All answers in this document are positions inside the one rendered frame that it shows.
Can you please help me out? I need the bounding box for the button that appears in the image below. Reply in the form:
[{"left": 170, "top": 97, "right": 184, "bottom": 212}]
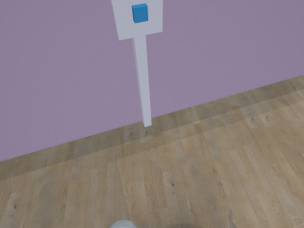
[{"left": 131, "top": 3, "right": 148, "bottom": 24}]

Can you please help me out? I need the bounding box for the panel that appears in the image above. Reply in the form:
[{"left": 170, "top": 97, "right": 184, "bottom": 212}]
[{"left": 110, "top": 0, "right": 163, "bottom": 127}]

